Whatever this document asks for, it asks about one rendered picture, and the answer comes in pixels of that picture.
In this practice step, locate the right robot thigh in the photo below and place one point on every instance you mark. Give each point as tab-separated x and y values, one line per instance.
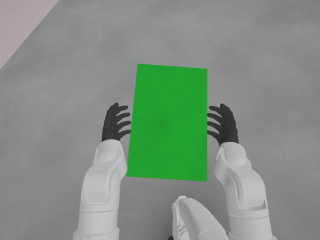
199	222

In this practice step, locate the robot right shin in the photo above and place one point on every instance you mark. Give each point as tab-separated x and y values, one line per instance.
179	233

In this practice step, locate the carton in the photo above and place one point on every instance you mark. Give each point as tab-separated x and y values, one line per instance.
168	137

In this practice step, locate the left robot forearm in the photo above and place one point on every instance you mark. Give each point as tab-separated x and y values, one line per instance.
100	193

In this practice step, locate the robot left hand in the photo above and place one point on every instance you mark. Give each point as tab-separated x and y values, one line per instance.
111	128

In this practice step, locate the right robot forearm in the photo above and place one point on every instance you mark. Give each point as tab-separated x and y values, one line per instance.
245	194

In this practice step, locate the robot right hand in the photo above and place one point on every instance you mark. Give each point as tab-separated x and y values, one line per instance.
227	128

